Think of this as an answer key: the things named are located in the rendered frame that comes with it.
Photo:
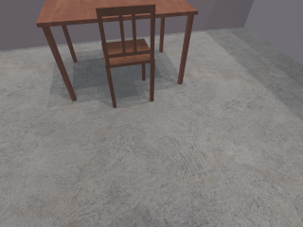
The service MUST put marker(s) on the chair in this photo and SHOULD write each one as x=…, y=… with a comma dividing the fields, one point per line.
x=129, y=52

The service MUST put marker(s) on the table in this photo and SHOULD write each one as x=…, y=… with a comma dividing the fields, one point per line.
x=78, y=12

